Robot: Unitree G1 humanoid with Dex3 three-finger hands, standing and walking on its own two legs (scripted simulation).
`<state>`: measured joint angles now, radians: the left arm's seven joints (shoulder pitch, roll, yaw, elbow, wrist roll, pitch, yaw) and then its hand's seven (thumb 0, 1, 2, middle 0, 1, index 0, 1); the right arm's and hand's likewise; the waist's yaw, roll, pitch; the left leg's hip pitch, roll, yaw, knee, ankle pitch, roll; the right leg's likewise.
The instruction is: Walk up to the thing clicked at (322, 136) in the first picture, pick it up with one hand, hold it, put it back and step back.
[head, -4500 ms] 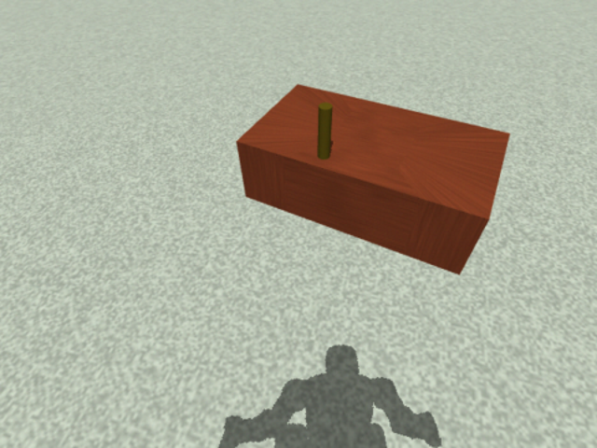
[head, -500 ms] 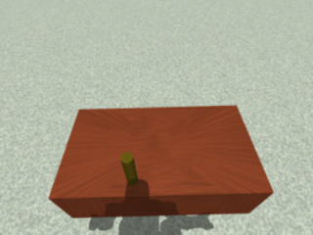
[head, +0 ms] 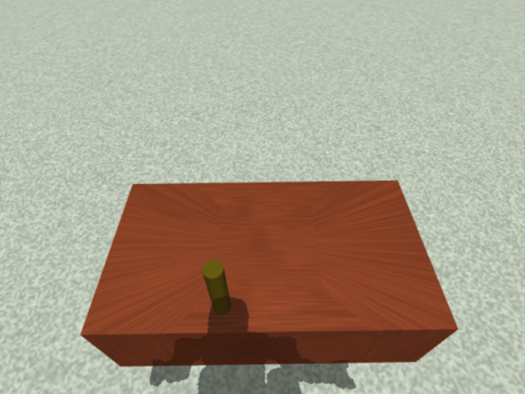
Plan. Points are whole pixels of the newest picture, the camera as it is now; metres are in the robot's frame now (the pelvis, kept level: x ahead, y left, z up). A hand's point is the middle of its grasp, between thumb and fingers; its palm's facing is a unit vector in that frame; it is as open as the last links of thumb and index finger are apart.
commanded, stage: walk up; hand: left
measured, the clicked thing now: (218, 289) +0.45 +0.14 -0.33
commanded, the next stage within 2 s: stand in 0.10 s
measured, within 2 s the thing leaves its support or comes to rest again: neither
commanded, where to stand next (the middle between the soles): +0.07 -0.02 m, yaw +1 degrees
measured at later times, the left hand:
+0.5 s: hand out of the picture +0.09 +0.27 -0.14, palm faces -0.02 -0.94 -0.33, open 7.4 cm
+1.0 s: hand out of the picture +0.10 +0.28 -0.15, palm faces -0.03 -0.94 -0.33, open 7.4 cm
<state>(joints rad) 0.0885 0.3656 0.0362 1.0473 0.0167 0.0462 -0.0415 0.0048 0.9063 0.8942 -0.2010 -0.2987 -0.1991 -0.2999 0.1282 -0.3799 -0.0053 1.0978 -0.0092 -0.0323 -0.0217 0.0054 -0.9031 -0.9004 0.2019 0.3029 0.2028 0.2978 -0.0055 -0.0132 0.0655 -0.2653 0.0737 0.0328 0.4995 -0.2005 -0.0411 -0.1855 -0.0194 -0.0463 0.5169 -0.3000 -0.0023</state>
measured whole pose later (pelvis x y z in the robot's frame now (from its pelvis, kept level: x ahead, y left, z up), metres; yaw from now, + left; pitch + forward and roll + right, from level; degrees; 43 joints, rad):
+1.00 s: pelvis +0.02 +0.03 +0.01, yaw +0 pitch -1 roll +0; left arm 0.09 0.35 0.00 1.15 0.02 0.00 -0.01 0.00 0.91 0.89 -0.20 -0.30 -0.20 -0.30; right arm 0.07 -0.35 -0.01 1.16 -0.01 -0.01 0.01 0.00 -0.90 -0.90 0.20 0.30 0.20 0.30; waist 0.00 -0.01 0.05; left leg -0.16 0.03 0.06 0.33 -0.15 -0.01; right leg -0.06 -0.06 -0.04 0.30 -0.21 0.04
